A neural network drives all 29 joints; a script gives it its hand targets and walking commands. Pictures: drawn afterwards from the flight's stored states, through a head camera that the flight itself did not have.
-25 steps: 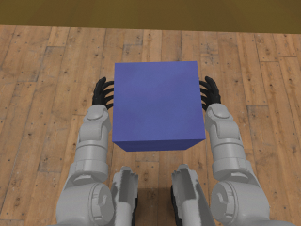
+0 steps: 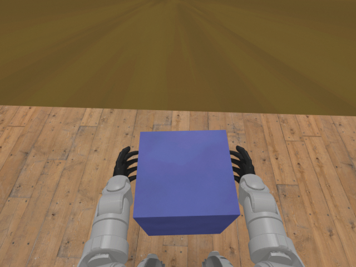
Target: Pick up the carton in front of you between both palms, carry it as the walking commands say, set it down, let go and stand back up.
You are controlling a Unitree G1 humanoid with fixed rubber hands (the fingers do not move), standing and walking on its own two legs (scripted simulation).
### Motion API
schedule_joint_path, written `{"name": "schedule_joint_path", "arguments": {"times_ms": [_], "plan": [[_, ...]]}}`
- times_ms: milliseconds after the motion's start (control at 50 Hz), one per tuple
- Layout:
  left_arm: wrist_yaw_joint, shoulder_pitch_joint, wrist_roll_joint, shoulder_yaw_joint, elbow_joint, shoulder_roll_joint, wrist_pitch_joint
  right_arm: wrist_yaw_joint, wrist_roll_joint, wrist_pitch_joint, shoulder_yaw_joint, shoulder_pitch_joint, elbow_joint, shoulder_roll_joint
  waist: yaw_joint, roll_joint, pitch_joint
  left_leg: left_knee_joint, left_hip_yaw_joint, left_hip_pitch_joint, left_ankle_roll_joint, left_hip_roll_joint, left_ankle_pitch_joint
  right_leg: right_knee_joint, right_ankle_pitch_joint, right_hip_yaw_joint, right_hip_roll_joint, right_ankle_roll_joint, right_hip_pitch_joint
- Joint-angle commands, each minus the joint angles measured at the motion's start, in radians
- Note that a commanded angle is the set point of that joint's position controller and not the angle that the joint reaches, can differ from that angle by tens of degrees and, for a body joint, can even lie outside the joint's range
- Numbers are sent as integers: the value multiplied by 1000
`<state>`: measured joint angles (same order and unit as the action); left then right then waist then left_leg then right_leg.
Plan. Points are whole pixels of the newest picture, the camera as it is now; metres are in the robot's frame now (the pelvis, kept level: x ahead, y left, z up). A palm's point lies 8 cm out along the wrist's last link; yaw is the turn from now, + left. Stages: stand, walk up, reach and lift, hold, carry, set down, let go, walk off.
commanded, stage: reach and lift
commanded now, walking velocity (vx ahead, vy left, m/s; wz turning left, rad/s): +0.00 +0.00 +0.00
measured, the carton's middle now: (183, 187) +0.34 +0.00 -0.09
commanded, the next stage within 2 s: hold in 1.36 s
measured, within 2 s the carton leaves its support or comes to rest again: neither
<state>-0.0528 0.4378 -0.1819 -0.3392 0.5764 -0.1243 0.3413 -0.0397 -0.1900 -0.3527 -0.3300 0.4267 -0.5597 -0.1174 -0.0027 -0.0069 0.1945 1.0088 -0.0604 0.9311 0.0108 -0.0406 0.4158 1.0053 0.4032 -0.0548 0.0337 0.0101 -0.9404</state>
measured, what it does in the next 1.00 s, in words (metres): rises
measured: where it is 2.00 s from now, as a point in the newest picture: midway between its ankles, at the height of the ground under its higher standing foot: outside the picture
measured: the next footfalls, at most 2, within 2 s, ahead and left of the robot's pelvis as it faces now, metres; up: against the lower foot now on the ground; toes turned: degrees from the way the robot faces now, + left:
none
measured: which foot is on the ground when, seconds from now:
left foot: down 0.00-1.00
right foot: down 0.00-1.00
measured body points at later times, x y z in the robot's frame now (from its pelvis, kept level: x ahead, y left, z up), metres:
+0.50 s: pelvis +0.01 +0.00 +0.07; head -0.02 +0.00 +0.52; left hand +0.32 +0.15 +0.09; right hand +0.32 -0.15 +0.09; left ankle +0.03 +0.12 -0.67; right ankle +0.04 -0.12 -0.67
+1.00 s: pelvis +0.02 +0.00 +0.07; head +0.00 +0.00 +0.52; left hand +0.33 +0.15 +0.10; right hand +0.33 -0.15 +0.10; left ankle +0.03 +0.12 -0.67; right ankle +0.04 -0.12 -0.67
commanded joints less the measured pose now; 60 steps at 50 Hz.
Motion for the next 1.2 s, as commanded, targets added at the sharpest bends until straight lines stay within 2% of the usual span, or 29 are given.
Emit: {"name": "schedule_joint_path", "arguments": {"times_ms": [0,160,280,340,440,540,640,840,1180], "plan": [[248,474,126,593,15,-1047,10,239,130,-1,588,494,0,-1033,0,7,451,-210,-24,-353,-14,-85,-291,-199,-296,-28,89,-15,415],[266,361,133,633,-64,-1042,92,251,141,-80,628,387,74,-1032,2,8,302,-387,-30,-579,-14,-65,-386,-380,-391,-36,69,-13,631],[279,322,147,667,-150,-1030,174,261,157,-163,664,342,161,-1026,-2,3,183,-517,-32,-728,-10,-50,-407,-509,-407,-31,56,-9,770],[281,310,131,640,-162,-1001,217,265,139,-205,635,328,172,-1003,-1,3,78,-572,-31,-753,-12,-44,-352,-562,-355,-28,52,-13,794],[294,344,87,548,-114,-975,252,279,98,-241,542,365,122,-974,-2,1,-52,-618,-21,-735,-21,-37,-200,-605,-201,-18,45,-20,786],[307,443,90,545,-131,-997,244,292,98,-235,539,465,141,-995,-2,4,-5,-617,-15,-753,-27,-37,-184,-602,-183,-10,43,-23,812],[307,467,98,561,-144,-1007,240,293,104,-231,556,486,152,-1002,-2,6,42,-620,-14,-786,-24,-39,-202,-606,-199,-10,44,-19,837],[298,399,95,573,-190,-974,257,283,104,-248,568,415,195,-981,-1,6,47,-643,-14,-833,-14,-44,-301,-632,-298,-15,49,-12,885],[287,263,137,627,-322,-951,300,268,144,-290,625,277,329,-957,0,5,44,-669,-23,-896,-6,-51,-453,-658,-452,-25,56,-3,950]]}}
